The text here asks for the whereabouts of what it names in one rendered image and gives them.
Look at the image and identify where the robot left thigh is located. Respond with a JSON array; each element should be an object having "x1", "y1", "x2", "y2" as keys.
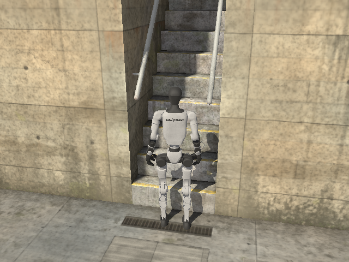
[{"x1": 156, "y1": 153, "x2": 168, "y2": 194}]

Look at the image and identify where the right robot upper arm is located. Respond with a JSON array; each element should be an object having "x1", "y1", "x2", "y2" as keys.
[{"x1": 186, "y1": 110, "x2": 199, "y2": 141}]

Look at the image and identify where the left robot upper arm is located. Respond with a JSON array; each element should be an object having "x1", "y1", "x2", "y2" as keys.
[{"x1": 150, "y1": 110, "x2": 164, "y2": 140}]

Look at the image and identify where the robot right thigh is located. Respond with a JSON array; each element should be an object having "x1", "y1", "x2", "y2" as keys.
[{"x1": 182, "y1": 153, "x2": 193, "y2": 196}]

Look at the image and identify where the robot thigh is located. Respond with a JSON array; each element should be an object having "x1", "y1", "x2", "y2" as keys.
[
  {"x1": 156, "y1": 153, "x2": 168, "y2": 194},
  {"x1": 182, "y1": 153, "x2": 193, "y2": 196}
]

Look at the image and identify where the left robot hand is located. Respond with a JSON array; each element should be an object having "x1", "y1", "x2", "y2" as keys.
[{"x1": 146, "y1": 154, "x2": 157, "y2": 166}]

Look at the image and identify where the right robot forearm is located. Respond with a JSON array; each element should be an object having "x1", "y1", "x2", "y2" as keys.
[{"x1": 192, "y1": 133, "x2": 201, "y2": 155}]

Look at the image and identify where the right robot hand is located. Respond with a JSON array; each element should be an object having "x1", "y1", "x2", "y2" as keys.
[{"x1": 191, "y1": 153, "x2": 202, "y2": 165}]

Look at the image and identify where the left robot forearm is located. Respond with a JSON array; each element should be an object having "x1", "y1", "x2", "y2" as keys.
[{"x1": 147, "y1": 133, "x2": 156, "y2": 156}]

